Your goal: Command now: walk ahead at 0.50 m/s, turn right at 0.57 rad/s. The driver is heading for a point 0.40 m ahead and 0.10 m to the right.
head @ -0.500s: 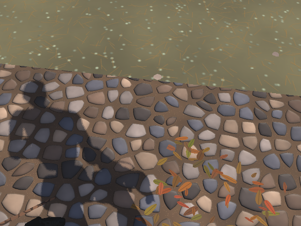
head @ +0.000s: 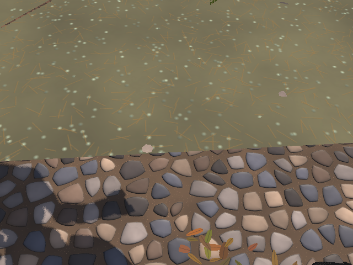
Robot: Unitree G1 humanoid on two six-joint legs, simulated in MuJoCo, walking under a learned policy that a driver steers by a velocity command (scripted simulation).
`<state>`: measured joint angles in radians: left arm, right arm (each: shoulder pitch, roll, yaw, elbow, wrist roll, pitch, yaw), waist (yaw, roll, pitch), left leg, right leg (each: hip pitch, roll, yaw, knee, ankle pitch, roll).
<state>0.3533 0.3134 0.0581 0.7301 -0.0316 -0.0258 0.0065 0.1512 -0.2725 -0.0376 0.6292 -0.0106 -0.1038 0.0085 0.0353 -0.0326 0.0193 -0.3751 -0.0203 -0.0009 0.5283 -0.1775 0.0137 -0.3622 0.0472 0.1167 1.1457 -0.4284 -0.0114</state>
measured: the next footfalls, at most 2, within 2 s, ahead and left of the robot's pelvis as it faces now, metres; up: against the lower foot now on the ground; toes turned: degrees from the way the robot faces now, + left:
right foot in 0.42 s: +0.35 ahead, -0.17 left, +0.00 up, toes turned -18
left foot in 0.86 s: +0.50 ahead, +0.02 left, +0.00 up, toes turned -19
